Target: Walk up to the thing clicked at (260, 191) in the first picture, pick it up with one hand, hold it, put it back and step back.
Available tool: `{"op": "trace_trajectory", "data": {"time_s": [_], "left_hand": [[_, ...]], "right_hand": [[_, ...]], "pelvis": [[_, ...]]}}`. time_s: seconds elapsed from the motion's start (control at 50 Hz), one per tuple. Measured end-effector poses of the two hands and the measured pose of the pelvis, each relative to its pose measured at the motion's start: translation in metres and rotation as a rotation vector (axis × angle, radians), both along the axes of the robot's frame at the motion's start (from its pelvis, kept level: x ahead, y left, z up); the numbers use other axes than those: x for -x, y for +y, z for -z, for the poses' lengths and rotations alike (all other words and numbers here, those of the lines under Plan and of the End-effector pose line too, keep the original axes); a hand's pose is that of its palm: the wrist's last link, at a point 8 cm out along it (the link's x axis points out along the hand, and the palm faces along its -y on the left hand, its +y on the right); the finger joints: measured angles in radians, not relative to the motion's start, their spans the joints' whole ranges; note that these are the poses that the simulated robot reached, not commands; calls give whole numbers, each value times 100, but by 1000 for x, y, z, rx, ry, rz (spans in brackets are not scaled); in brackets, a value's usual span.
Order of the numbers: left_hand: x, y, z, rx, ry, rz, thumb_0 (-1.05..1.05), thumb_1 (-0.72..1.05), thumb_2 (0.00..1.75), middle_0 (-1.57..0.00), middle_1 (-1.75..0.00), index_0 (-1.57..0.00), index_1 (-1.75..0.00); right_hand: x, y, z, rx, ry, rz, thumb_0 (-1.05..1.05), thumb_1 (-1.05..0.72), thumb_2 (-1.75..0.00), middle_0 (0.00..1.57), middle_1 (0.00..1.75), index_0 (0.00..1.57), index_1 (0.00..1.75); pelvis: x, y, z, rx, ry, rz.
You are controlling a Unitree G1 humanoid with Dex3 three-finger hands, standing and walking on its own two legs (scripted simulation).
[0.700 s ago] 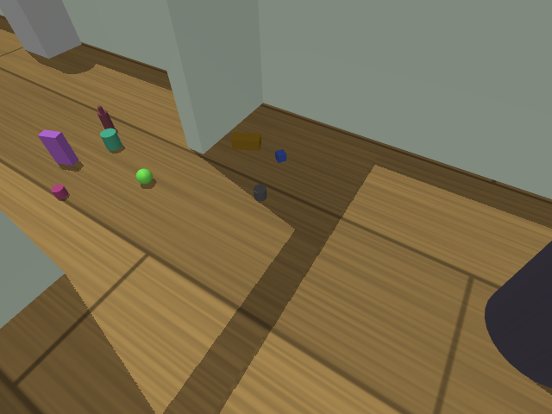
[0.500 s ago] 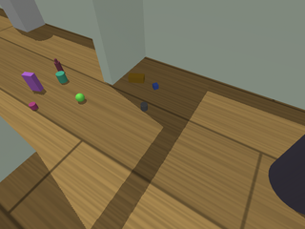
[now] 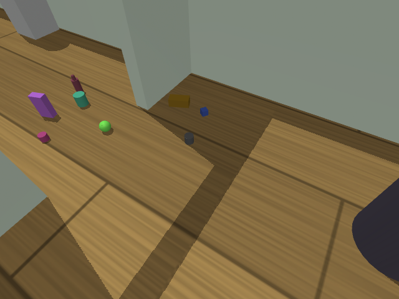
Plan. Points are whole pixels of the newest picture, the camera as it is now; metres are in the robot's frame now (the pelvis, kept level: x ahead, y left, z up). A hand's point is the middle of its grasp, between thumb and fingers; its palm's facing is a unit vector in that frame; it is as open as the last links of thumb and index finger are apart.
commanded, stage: stand
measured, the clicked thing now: (189, 138) +1.20 +0.10 -0.75
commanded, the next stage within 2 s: walk up in 0.42 s
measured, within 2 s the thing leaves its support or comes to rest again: neither
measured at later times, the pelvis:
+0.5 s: pelvis -0.01 +0.01 -0.01, yaw -4 degrees
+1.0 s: pelvis -0.02 +0.09 -0.01, yaw -32 degrees
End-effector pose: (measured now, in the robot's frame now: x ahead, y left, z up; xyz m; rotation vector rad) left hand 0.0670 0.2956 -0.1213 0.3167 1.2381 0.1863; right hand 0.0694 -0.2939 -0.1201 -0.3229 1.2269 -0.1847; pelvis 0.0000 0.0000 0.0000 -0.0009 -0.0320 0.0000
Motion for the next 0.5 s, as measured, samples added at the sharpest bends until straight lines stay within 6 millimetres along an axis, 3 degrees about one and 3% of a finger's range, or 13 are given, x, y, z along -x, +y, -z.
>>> {"op": "trace_trajectory", "data": {"time_s": [0.42,0.5], "left_hand": [[-3,3,-2,-5,-7,-3,1,90,90,-20,-30,-20,-30],[-2,8,0,-10,6,37,1,90,90,-20,-30,-20,-30]], "right_hand": [[-6,1,-1,1,-13,-4,1,-91,-90,20,30,20,30],[-11,-4,-1,2,-72,54,1,-91,-90,20,30,20,30]], "pelvis": [[-2,1,0,1,-5,-2],[5,8,5,12,2,62]]}}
